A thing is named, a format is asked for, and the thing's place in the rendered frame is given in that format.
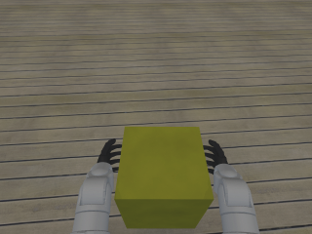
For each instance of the carton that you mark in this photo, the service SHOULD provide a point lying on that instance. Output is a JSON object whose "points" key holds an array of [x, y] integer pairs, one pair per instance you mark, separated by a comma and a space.
{"points": [[163, 180]]}

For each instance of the robot left forearm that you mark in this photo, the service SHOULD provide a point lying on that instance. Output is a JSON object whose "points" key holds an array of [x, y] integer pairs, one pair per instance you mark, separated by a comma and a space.
{"points": [[94, 201]]}

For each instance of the robot right forearm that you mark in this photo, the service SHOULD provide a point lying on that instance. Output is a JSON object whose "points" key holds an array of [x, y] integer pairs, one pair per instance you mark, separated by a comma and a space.
{"points": [[235, 201]]}

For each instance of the right robot hand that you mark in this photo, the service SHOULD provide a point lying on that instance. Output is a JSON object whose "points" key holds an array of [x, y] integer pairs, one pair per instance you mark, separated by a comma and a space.
{"points": [[217, 156]]}

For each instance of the left robot hand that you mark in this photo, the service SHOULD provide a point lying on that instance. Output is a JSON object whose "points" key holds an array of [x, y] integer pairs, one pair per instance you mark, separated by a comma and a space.
{"points": [[105, 154]]}

